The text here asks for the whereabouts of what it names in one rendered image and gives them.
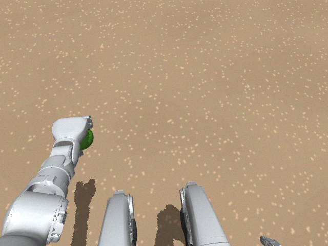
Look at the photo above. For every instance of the left robot arm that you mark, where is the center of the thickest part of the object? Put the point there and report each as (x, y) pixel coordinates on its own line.
(37, 216)

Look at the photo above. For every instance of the right robot hand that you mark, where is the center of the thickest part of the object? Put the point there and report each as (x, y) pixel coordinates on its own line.
(268, 242)

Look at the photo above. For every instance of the ball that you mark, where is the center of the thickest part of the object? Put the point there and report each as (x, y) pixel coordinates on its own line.
(87, 141)

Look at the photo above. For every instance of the left robot hand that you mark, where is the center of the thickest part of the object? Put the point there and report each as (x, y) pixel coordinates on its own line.
(72, 127)

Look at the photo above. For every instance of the right robot foot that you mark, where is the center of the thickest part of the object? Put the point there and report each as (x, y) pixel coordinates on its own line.
(184, 228)

